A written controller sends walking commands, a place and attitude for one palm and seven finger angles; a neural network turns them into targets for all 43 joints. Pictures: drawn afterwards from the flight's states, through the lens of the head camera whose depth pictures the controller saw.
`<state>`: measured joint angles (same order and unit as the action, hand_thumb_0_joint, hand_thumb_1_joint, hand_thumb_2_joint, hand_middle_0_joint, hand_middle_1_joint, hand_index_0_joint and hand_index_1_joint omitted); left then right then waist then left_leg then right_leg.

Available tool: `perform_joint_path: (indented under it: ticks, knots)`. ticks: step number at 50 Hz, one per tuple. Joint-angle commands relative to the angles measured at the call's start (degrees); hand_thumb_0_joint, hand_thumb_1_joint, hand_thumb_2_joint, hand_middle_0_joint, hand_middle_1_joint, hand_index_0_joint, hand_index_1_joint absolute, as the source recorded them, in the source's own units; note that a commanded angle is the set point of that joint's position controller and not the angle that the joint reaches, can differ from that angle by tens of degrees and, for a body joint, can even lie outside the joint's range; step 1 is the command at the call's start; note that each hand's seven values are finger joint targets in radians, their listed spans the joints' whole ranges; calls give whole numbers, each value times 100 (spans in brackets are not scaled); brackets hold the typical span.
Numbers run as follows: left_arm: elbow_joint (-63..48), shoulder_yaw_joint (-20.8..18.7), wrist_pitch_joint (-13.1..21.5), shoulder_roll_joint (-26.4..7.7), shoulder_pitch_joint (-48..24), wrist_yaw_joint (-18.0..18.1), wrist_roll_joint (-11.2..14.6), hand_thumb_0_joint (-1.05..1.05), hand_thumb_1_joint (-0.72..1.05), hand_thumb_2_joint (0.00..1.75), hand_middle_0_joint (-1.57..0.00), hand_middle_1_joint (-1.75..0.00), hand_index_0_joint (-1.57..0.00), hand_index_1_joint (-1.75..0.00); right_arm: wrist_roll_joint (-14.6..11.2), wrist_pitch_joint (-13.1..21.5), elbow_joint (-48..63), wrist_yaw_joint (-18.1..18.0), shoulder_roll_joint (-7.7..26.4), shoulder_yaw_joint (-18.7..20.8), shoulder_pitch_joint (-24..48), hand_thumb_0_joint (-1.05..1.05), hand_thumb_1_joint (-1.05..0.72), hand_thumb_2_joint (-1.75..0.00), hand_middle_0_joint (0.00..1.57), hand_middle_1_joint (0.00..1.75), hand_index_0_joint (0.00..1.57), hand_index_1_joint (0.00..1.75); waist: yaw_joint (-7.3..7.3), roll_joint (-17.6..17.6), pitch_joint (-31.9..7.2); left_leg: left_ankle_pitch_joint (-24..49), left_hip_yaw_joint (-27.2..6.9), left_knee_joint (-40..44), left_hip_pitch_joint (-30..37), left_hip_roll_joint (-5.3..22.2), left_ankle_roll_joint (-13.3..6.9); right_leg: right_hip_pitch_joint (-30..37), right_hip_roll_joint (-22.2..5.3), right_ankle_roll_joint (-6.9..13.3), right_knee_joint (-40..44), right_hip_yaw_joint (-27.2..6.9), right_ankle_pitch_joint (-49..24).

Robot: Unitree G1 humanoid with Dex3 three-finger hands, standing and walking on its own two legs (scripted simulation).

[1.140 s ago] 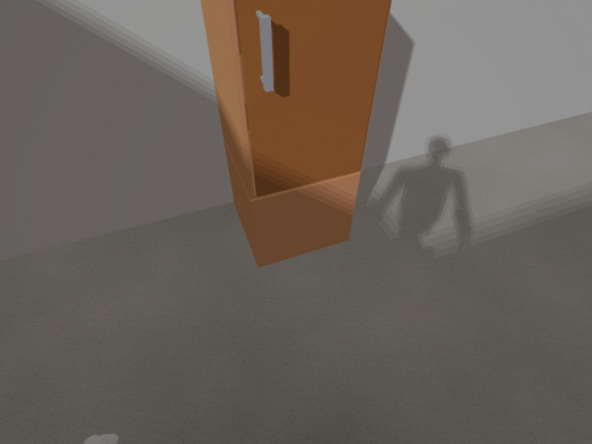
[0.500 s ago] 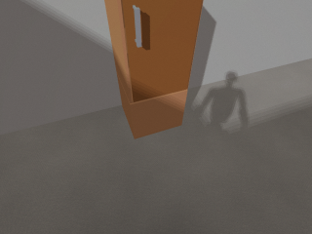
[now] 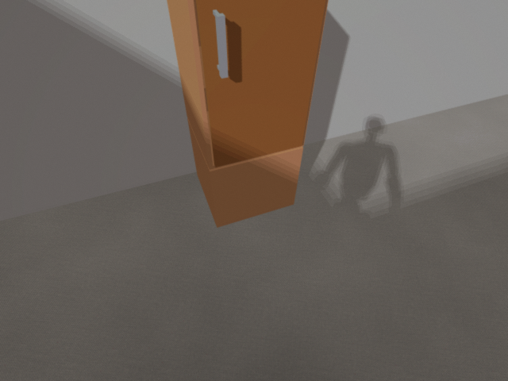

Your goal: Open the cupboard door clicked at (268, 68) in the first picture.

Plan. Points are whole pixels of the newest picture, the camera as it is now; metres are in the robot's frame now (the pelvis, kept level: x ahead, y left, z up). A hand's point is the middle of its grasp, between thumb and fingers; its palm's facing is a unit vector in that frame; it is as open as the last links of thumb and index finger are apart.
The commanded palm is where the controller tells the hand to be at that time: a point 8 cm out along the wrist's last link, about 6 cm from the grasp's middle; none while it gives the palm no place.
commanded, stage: look at it before walking up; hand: left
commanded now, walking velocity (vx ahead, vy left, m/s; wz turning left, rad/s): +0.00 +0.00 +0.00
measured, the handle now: (219, 44) +0.91 +0.15 +0.12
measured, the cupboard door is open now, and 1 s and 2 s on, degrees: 0 0 0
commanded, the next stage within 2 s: walk to a spot facing it in 0.30 s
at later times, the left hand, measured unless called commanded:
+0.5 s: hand out of the picture +0.08 +0.25 -0.15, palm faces -0.03 -0.94 -0.34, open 7.4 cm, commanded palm none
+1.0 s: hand out of the picture +0.05 +0.16 -0.17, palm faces -0.19 -0.95 -0.24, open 7.4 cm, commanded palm none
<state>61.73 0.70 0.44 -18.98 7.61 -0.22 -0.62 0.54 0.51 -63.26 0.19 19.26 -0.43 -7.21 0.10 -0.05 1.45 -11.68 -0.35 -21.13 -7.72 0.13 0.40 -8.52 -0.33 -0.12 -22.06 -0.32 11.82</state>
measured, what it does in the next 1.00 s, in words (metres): lifts its left foot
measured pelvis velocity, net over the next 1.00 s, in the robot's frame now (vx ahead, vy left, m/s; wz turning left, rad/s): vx -0.02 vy -0.02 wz -0.25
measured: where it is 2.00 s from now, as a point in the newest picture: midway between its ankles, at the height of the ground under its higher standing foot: outside the picture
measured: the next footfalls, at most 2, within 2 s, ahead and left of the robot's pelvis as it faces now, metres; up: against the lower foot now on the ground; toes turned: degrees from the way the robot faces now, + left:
left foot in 1.22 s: +0.03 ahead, +0.13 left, +0.00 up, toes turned -24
right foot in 1.60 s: -0.09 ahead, -0.12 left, +0.00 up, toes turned -44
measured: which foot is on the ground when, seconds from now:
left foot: down 0.00-0.78, up 0.80-1.00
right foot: down 0.00-1.00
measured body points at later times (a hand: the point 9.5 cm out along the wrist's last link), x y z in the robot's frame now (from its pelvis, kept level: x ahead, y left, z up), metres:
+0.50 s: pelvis +0.01 +0.00 +0.00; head +0.01 +0.00 +0.45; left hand +0.08 +0.30 -0.13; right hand +0.09 -0.29 -0.13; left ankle +0.00 +0.12 -0.75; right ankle +0.00 -0.12 -0.75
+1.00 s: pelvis -0.02 -0.02 -0.01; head +0.01 -0.05 +0.44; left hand +0.06 +0.21 -0.15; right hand +0.01 -0.29 -0.16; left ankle -0.01 +0.14 -0.68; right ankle +0.00 -0.11 -0.75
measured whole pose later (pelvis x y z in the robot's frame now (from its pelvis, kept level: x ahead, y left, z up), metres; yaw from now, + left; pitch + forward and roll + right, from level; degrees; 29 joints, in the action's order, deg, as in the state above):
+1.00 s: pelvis -0.02 -0.02 -0.01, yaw -14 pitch +0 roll +2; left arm 53.2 -2.0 -2.3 -10.0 15.8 -0.2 -1.0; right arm 0.8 -3.3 -54.2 -0.8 13.3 3.3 -8.1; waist -1.7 -0.4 4.4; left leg -22.9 0.1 -59.0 -25.6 1.6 3.3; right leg -18.4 4.4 3.4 -29.5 -6.5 11.0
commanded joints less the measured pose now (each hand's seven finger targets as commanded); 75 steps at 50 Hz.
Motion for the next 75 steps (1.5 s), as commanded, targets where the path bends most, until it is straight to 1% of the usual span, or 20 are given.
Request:
perform_joint_path:
  ticks: [1, 22, 27, 33, 37, 38, 39, 40, 41, 43, 45, 53, 58, 59, 61, 62, 64, 66, 71, 75]
  knots:
    - [-373, -271, 116, -1223, -213, 85, -9, 0, 90, 90, -20, -30, -20, -30, -7, 153, 343, -93, 1166, 238, 291, 0, -90, -90, 20, 30, 20, 30, -18, 10, -285, 781, -548, 330, 29, 631, -194, 9, -644, 176, 353, -565, -705]
    - [-364, -287, 81, -1235, -202, 74, -9, 0, 90, 90, -20, -30, -20, -30, -3, 148, 347, -127, 1198, 240, 317, 0, -90, -90, 20, 30, 20, 30, -18, -33, -273, 967, -430, 323, 262, 692, -175, -21, -615, 183, 360, -613, -1036]
    - [-546, -275, -192, -612, 230, 94, -28, 0, 90, 90, -20, -30, -20, -30, 14, -42, 526, -197, 569, 245, -174, 0, -90, -90, 20, 30, 20, 30, 19, -17, -185, 892, -67, -140, 184, 839, -104, -605, -450, 99, -332, -716, -1371]
    - [-962, -407, -278, -460, 497, 10, -56, 0, 90, 90, -20, -30, -20, -30, 26, -100, 1019, -215, 694, 474, -97, 0, -90, -90, 20, 30, 20, 30, -51, -474, -266, 464, -240, -284, -181, 1374, -417, -1130, -68, 65, -1545, -583, -805]
    - [-1077, -498, -305, -196, 894, -53, -55, 0, 90, 90, -20, -30, -20, -30, 46, -79, 1258, -187, 638, 551, 200, 0, -90, -90, 20, 30, 20, 30, -285, -1044, -164, 932, -133, -510, -849, 1894, -739, -761, -48, -34, -2219, -25, 1035]
    - [-1029, -546, -269, -261, 1189, -58, -72, 0, 90, 90, -20, -30, -20, -30, 42, -101, 1327, -184, 608, 559, 320, 0, -90, -90, 20, 30, 20, 30, -460, -601, -171, 749, 127, -1239, -1191, 1659, -519, -353, -143, 40, -1581, -224, 386]
    - [-1069, -637, -187, -659, 1328, -16, -149, 0, 90, 90, -20, -30, -20, -30, 14, -155, 1421, -167, 268, 527, 198, 0, -90, -90, 20, 30, 20, 30, -485, 1031, -140, -463, 805, -2885, -1852, 792, 36, -133, -983, 352, -307, -1714, -679]
    - [-1090, -683, -147, -967, 1469, 63, -109, 0, 90, 90, -20, -30, -20, -30, 16, -188, 1587, -170, 13, 474, 329, 0, -90, -90, 20, 30, 20, 30, -538, 2190, -79, -2217, 436, -4039, -2472, 17, 243, -388, -1757, 743, 568, -3541, -1590]
    - [-1150, -675, -160, -853, 1366, 128, -59, 0, 90, 90, -20, -30, -20, -30, 6, -244, 1548, -185, 146, 496, 326, 0, -90, -90, 20, 30, 20, 30, -483, 1587, -87, -2036, -269, -4512, -2395, 157, 169, -629, -1778, 908, 898, -3646, -773]
    - [-1320, -649, -158, -609, 683, 126, -49, 0, 90, 90, -20, -30, -20, -30, 21, -201, 1393, -137, 116, 535, 98, 0, -90, -90, 20, 30, 20, 30, -108, 624, -104, -1251, -298, -4579, -2357, 375, 198, -598, -1319, 1060, 483, -2827, -526]
    - [-1377, -640, -129, -477, 644, 124, -61, 0, 90, 90, -20, -30, -20, -30, 38, -203, 1331, -138, -8, 523, -31, 0, -90, -90, 20, 30, 20, 30, -67, 609, -374, -1032, -151, -4280, -2069, 307, 269, -532, -1078, 995, 396, -2441, -653]
    - [-1284, -734, -187, -508, 1021, 91, -89, 0, 90, 90, -20, -30, -20, -30, -19, -155, 1515, -190, -144, 492, 150, 0, -90, -90, 20, 30, 20, 30, -292, 864, -564, -1255, -57, -2730, -1749, 63, 266, -83, -841, 998, 340, -2770, -915]
    - [-1423, -762, -271, -572, 551, 86, -91, 0, 90, 90, -20, -30, -20, -30, -84, -62, 1441, -255, -123, 488, -575, 0, -90, -90, 20, 30, 20, 30, 35, 985, -718, -778, -28, -698, -326, -146, 75, -789, -565, 634, 142, -2910, -840]
    - [-1484, -739, -292, -499, 425, 64, -60, 0, 90, 90, -20, -30, -20, -30, -74, -24, 1377, -286, 4, 501, -842, 0, -90, -90, 20, 30, 20, 30, 168, 819, -712, -532, -97, -166, 436, 6, -23, -1424, -276, 379, -61, -2641, -267]
    - [-1698, -684, -301, 5, 441, -54, -18, 0, 90, 90, -20, -30, -20, -30, 37, 7, 1559, -303, 841, 645, -660, 0, -90, -90, 20, 30, 20, 30, 123, -1608, -333, -1088, -2346, 1078, 804, 2358, -772, -3155, 820, -169, -2523, -883, 1742]
    - [-1721, -794, -286, -262, 396, -88, -99, 0, 90, 90, -20, -30, -20, -30, 40, -8, 1757, -295, 808, 603, -289, 0, -90, -90, 20, 30, 20, 30, 32, -1119, -124, -835, -2432, 1104, -306, 2815, -1133, -2837, 323, -324, -3764, -610, 1727]
    - [-1454, -858, -354, -336, 567, -145, -138, 0, 90, 90, -20, -30, -20, -30, 80, 18, 1832, -284, 307, 458, 282, 0, -90, -90, 20, 30, 20, 30, -298, -779, 137, -262, -1232, 813, -978, 1987, -943, -2491, 146, -398, -4798, -536, 1113]
    - [-1433, -760, -381, -90, 584, -207, -105, 0, 90, 90, -20, -30, -20, -30, 91, 40, 1811, -273, 275, 455, 207, 0, -90, -90, 20, 30, 20, 30, -283, -781, 166, 486, -450, 539, -571, 1546, -826, -2613, 63, -449, -4665, -247, 960]
    - [-1649, -613, -347, 103, -189, -236, -62, 0, 90, 90, -20, -30, -20, -30, 103, 37, 1467, -240, 431, 539, -829, 0, -90, -90, 20, 30, 20, 30, 213, -950, 95, 2282, -39, 87, 367, 1761, -891, -2356, -155, -447, -3086, 246, 1186]
    - [-1662, -570, -290, 140, -382, -326, -78, 0, 90, 90, -20, -30, -20, -30, 139, 39, 1320, -178, 606, 589, -1020, 0, -90, -90, 20, 30, 20, 30, 328, -1172, -40, 803, 137, 153, 262, 1998, -784, -1687, -116, -303, -2127, 579, 1431]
